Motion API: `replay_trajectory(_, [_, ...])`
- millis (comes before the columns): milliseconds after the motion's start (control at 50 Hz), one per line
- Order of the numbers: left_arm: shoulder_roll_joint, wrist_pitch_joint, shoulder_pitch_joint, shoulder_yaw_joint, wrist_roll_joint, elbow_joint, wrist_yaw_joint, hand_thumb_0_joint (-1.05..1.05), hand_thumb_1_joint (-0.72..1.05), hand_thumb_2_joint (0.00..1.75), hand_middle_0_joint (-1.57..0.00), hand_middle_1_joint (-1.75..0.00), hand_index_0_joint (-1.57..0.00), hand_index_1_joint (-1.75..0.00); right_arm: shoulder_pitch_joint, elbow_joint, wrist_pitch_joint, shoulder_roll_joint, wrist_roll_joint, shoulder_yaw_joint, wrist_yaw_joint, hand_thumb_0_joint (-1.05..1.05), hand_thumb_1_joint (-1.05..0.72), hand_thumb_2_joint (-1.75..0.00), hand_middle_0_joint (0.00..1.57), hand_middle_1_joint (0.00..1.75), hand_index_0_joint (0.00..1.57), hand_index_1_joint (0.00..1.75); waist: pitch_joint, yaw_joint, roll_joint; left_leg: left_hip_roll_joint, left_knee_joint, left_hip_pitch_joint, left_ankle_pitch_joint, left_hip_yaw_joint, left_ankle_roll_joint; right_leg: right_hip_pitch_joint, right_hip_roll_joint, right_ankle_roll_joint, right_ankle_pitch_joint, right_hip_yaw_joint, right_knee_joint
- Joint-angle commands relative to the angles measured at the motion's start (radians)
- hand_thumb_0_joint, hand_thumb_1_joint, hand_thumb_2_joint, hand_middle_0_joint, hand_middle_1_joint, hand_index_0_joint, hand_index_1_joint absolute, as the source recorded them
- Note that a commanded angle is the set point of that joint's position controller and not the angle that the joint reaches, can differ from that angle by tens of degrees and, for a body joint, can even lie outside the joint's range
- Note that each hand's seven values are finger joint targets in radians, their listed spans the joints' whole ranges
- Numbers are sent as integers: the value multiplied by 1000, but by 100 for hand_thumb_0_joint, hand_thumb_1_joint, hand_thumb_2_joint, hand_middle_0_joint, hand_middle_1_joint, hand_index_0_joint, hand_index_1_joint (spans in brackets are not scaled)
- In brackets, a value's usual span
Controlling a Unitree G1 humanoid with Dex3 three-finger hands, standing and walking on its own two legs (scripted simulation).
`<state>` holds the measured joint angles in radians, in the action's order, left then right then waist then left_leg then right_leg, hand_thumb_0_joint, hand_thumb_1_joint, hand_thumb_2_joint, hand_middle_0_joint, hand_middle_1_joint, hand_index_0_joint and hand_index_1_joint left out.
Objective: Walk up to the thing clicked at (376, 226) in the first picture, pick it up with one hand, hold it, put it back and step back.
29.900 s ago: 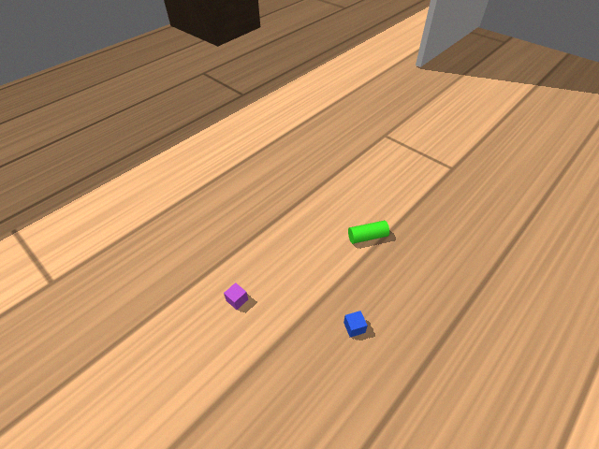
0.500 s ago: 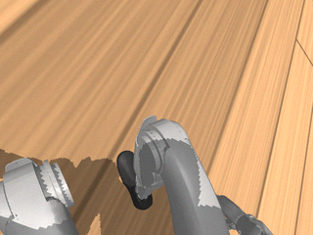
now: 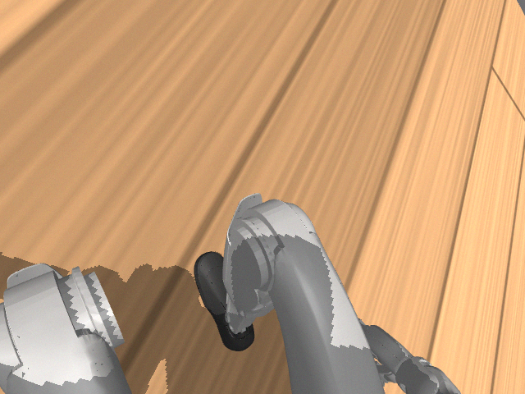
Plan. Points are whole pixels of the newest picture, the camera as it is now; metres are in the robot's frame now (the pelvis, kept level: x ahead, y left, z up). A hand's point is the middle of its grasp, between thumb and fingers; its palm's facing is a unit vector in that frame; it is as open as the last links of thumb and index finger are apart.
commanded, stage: close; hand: left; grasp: from above
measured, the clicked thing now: out of the picture +0.45 +0.42 -0.27
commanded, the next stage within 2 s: settle in 1.52 s
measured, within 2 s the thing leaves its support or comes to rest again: leaves its support in 1.88 s
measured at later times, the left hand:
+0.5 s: hand out of the picture +0.43 +0.40 -0.23, palm faces -0.42 -0.16 -0.89, open 12.2 cm
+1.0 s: hand out of the picture +0.43 +0.40 -0.24, palm faces -0.43 -0.18 -0.88, open 10.4 cm
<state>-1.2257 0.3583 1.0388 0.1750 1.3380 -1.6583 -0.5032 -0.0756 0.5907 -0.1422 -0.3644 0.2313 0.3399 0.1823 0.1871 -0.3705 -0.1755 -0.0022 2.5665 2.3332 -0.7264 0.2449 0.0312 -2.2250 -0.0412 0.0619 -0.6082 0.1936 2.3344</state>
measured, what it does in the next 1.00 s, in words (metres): stands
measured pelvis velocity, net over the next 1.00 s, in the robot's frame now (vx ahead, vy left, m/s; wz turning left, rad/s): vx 0.00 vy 0.00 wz -0.01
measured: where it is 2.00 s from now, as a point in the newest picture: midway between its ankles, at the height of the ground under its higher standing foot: (173, 356)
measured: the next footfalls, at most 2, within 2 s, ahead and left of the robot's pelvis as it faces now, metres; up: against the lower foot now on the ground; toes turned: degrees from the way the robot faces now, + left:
none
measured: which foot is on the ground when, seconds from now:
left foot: down 0.00-1.00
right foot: down 0.00-1.00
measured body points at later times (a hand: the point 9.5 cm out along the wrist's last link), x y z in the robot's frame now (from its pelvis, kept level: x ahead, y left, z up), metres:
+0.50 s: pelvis +0.00 +0.00 +0.00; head +0.27 +0.15 +0.32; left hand +0.45 +0.40 -0.18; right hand +0.08 -0.25 -0.05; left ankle +0.06 +0.11 -0.27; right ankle +0.13 -0.12 -0.27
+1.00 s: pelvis +0.00 +0.00 +0.00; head +0.28 +0.16 +0.32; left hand +0.45 +0.40 -0.19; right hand +0.08 -0.25 -0.05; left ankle +0.06 +0.11 -0.27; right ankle +0.13 -0.12 -0.27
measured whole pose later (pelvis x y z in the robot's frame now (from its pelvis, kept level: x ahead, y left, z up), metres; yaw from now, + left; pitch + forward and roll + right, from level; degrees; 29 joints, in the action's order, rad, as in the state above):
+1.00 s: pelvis +0.00 +0.00 +0.00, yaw +0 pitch +26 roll -17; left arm -1.23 0.38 1.03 0.18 1.33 -1.64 -0.49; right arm -0.07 0.59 -0.13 -0.36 0.24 0.36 0.17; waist 0.20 -0.36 -0.18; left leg 0.00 2.56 2.33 -0.73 0.25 0.03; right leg -2.22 -0.04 0.06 -0.61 0.20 2.33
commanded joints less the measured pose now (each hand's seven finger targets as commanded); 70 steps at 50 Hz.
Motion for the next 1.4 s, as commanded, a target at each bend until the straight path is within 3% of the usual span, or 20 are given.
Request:
replay_trajectory(0, [-293,-8,204,13,-19,102,-32,0,-40,94,-11,-104,-13,-102,-154,11,2,-345,-7,-107,-20,0,-89,-90,20,30,20,30,-601,-28,617,-47,-308,-516,248,-55,-31,287,-33,-77,181,80,-149])
replay_trajectory(140, [-244,4,184,-10,-33,91,-15,0,-32,90,-14,-105,-18,-101,-171,23,8,-329,1,-96,-15,0,-89,-90,20,30,20,30,-598,-48,605,-50,-302,-533,296,-47,-32,307,-31,-71,215,84,-154])
replay_trajectory(200, [-286,19,221,7,-35,136,-17,0,-28,89,-16,-105,-20,-101,-159,19,13,-336,0,-86,-19,0,-89,-90,20,30,20,30,-620,-43,616,-51,-297,-546,299,-42,-34,309,-27,-73,211,84,-155])
replay_trajectory(220, [-300,26,243,13,-36,170,-21,0,-27,87,-16,-105,-21,-100,-160,21,15,-355,2,-105,-22,0,-89,-90,20,30,20,30,-634,-35,639,-52,-310,-566,295,-38,-39,305,-28,-75,205,87,-153])
replay_trajectory(280, [-282,23,195,8,-19,112,-29,0,-24,87,-18,-105,-22,-100,-164,13,18,-329,8,-81,-15,0,-89,-90,20,30,20,30,-605,-41,617,-51,-307,-548,299,-38,-38,297,-30,-74,204,91,-145])
replay_trajectory(380, [-301,8,202,20,-13,116,-44,0,-21,86,-19,-106,-24,-100,-168,13,14,-333,5,-87,-16,0,-89,-90,20,30,20,30,-612,-36,617,-50,-302,-534,297,-52,-31,310,-33,-73,215,83,-152])
replay_trajectory(420, [-273,2,197,0,-19,94,-44,0,-20,85,-21,-104,-26,-99,-162,14,10,-337,5,-91,-19,0,-89,-90,20,30,20,30,-595,-45,605,-47,-294,-508,276,-61,-26,310,-36,-73,206,80,-160])
replay_trajectory(540, [-321,-7,217,27,-28,133,-36,0,-13,83,-25,-104,-31,-98,-168,14,3,-337,1,-83,-22,0,-89,-90,20,30,20,30,-619,-35,614,-51,-302,-517,262,-51,-29,314,-29,-72,196,79,-161])
replay_trajectory(640, [-315,-11,203,30,-41,133,-15,0,-10,79,-27,-102,-33,-96,-167,18,4,-339,-1,-88,-26,0,-89,-90,20,30,20,30,-623,-33,617,-54,-301,-525,270,-47,-35,305,-30,-76,192,82,-160])
replay_trajectory(660, [-291,-11,193,13,-46,119,-11,0,-8,78,-27,-103,-34,-96,-164,18,4,-348,-1,-101,-27,0,-89,-90,20,30,20,30,-616,-35,627,-52,-303,-522,271,-51,-34,309,-31,-75,196,80,-159])
replay_trajectory(720, [-286,-6,178,13,-46,114,-4,0,-5,74,-28,-103,-36,-95,-179,22,10,-340,0,-88,-25,0,-89,-90,20,30,20,30,-604,-44,611,-54,-304,-528,300,-44,-36,306,-31,-73,209,84,-157])
replay_trajectory(760, [-301,3,177,18,-49,111,-1,0,-2,74,-29,-103,-38,-94,-159,14,11,-339,-1,-81,-27,0,-89,-90,20,30,20,30,-600,-32,596,-52,-296,-517,282,-42,-34,302,-31,-76,197,88,-160])
replay_trajectory(800, [-304,11,189,16,-42,135,-7,0,2,74,-32,-104,-41,-95,-172,14,15,-341,2,-78,-27,0,-89,-90,20,30,20,30,-612,-45,604,-54,-292,-526,297,-45,-31,327,-31,-72,213,85,-162])
replay_trajectory(820, [-307,11,178,18,-41,139,-8,0,3,73,-31,-104,-41,-94,-166,16,12,-348,1,-90,-28,0,-89,-90,20,30,20,30,-619,-30,614,-53,-295,-537,286,-49,-32,319,-32,-75,201,79,-157])
replay_trajectory(1020, [-298,4,211,15,-16,154,-40,0,16,73,-40,-104,-51,-94,-181,18,8,-346,4,-100,-22,0,-89,-90,20,30,20,30,-626,-37,635,-53,-305,-564,310,-48,-37,303,-34,-74,219,84,-152])
replay_trajectory(1040, [-316,6,237,31,-21,176,-43,0,18,75,-43,-105,-52,-95,-171,26,8,-346,4,-100,-23,0,-89,-90,20,30,20,30,-646,-29,659,-56,-305,-574,319,-45,-41,301,-33,-75,221,87,-150])
replay_trajectory(1120, [-282,-9,208,7,-20,127,-38,0,26,76,-48,-105,-58,-95,-172,17,5,-346,1,-102,-22,0,-89,-90,20,30,20,30,-600,-39,626,-51,-305,-543,289,-49,-36,287,-32,-75,203,83,-152])
replay_trajectory(1140, [-305,-10,205,25,-22,127,-39,0,28,77,-50,-104,-59,-94,-164,28,5,-338,1,-93,-21,0,-89,-90,20,30,20,30,-603,-30,638,-54,-304,-549,304,-48,-38,282,-31,-76,207,86,-152])
replay_trajectory(1280, [-291,-9,198,16,-33,103,-22,0,37,78,-59,-102,-67,-93,-158,14,3,-351,-2,-101,-23,0,-89,-90,20,30,20,30,-596,-37,612,-51,-303,-522,260,-44,-35,285,-28,-79,179,86,-156])
replay_trajectory(1380, [-293,-5,184,19,-33,121,-14,0,41,76,-62,-101,-71,-91,-172,18,6,-348,-1,-94,-20,0,-89,-90,20,30,20,30,-595,-38,615,-53,-302,-539,302,-41,-39,287,-26,-75,203,84,-154])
